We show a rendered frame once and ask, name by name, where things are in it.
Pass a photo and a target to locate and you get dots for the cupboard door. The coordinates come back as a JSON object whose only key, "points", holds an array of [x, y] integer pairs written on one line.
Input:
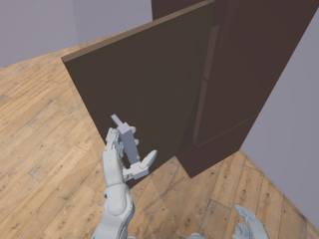
{"points": [[149, 77]]}

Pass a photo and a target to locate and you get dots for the robot left hand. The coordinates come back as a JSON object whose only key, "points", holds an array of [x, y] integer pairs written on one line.
{"points": [[113, 164]]}

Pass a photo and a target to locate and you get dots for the handle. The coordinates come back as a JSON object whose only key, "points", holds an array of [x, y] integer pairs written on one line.
{"points": [[128, 140]]}

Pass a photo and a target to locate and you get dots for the robot left forearm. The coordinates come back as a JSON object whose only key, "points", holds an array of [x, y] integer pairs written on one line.
{"points": [[118, 211]]}

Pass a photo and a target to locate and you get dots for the robot right hand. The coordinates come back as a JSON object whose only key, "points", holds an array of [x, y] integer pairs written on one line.
{"points": [[254, 228]]}

